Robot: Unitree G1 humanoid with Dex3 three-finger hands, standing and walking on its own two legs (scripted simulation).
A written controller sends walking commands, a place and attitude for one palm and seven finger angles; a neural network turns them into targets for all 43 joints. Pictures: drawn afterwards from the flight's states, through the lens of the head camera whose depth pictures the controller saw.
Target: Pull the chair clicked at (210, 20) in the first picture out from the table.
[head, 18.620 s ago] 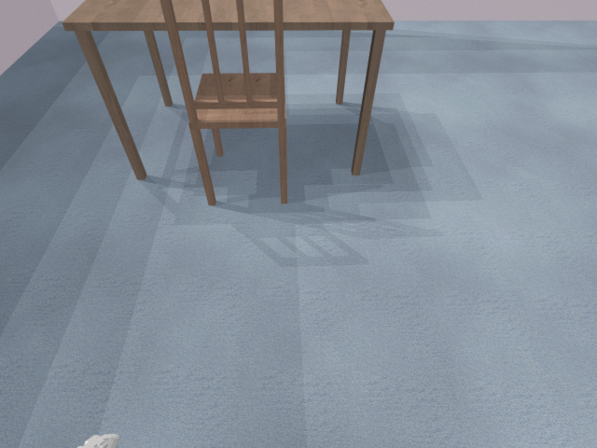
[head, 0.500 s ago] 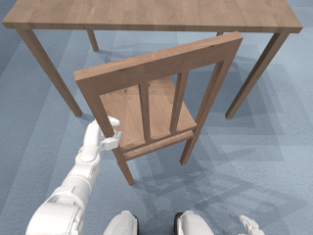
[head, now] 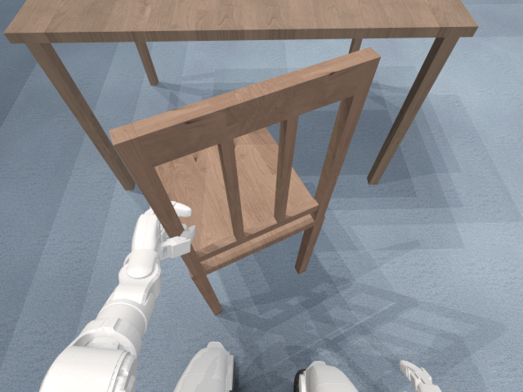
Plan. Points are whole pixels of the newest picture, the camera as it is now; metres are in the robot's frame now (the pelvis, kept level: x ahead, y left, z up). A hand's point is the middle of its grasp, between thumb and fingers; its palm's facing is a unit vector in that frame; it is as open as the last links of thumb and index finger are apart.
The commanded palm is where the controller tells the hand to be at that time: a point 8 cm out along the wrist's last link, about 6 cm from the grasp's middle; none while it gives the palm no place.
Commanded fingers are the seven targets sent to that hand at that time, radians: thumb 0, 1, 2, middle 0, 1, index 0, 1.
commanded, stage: step backward, pulling the chair out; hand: left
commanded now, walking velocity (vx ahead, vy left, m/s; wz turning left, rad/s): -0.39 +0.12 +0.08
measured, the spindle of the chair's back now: (233, 197) +0.43 +0.07 -0.04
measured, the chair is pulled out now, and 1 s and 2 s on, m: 0.30 0.53 0.65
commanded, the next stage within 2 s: stop walking, hand still on the chair in 0.78 s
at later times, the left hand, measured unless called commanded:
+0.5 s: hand (184, 292) +0.26 +0.14 -0.06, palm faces +0.11 -0.98 -0.18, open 6.0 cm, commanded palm +0.25 +0.19 -0.06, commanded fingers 0.00 0.90 0.90 -0.50 -1.45 -0.50 -1.45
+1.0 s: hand out of the picture +0.11 +0.13 -0.05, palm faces +0.09 -0.98 -0.18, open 5.9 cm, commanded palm +0.09 +0.18 -0.03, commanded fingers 0.00 0.90 0.90 -0.50 -1.45 -0.50 -1.45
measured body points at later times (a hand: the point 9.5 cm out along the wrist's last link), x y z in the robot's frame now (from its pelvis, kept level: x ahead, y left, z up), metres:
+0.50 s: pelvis -0.10 -0.01 +0.01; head -0.01 -0.03 +0.45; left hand +0.25 +0.19 -0.04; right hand +0.00 -0.28 -0.13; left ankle -0.08 +0.13 -0.69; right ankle -0.03 -0.14 -0.72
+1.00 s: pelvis -0.23 -0.01 +0.01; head -0.16 -0.03 +0.45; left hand +0.10 +0.18 -0.04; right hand -0.11 -0.27 -0.12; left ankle -0.22 +0.13 -0.72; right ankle -0.15 -0.14 -0.72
